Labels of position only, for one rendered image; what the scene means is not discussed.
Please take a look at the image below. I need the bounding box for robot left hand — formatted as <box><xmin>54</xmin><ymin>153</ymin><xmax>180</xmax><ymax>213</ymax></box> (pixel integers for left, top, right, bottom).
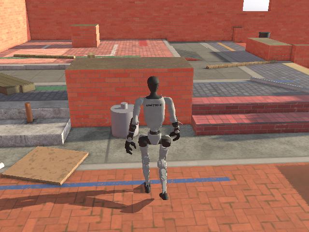
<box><xmin>125</xmin><ymin>141</ymin><xmax>136</xmax><ymax>155</ymax></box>

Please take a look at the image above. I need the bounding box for right robot upper arm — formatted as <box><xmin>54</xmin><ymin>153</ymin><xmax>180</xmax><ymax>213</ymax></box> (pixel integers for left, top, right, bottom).
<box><xmin>164</xmin><ymin>97</ymin><xmax>177</xmax><ymax>123</ymax></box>

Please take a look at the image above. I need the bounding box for humanoid robot head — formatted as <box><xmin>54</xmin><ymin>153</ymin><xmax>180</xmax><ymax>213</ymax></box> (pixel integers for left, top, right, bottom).
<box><xmin>146</xmin><ymin>76</ymin><xmax>162</xmax><ymax>99</ymax></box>

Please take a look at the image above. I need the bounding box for left robot upper arm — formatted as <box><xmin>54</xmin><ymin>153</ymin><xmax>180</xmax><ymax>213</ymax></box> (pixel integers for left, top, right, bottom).
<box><xmin>132</xmin><ymin>97</ymin><xmax>144</xmax><ymax>125</ymax></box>

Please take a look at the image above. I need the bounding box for robot right shin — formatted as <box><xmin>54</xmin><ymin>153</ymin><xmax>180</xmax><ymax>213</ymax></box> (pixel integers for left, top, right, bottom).
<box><xmin>159</xmin><ymin>161</ymin><xmax>167</xmax><ymax>194</ymax></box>

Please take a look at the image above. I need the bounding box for robot right hand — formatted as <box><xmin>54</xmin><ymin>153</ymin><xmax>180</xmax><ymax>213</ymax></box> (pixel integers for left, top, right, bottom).
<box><xmin>169</xmin><ymin>131</ymin><xmax>180</xmax><ymax>141</ymax></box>

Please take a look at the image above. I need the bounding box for robot left forearm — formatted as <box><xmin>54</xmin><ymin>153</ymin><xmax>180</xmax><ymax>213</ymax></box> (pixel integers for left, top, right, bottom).
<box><xmin>126</xmin><ymin>118</ymin><xmax>136</xmax><ymax>142</ymax></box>

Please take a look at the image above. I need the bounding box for robot right forearm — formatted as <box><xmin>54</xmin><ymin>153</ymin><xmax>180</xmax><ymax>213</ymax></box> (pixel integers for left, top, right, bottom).
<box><xmin>172</xmin><ymin>116</ymin><xmax>180</xmax><ymax>133</ymax></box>

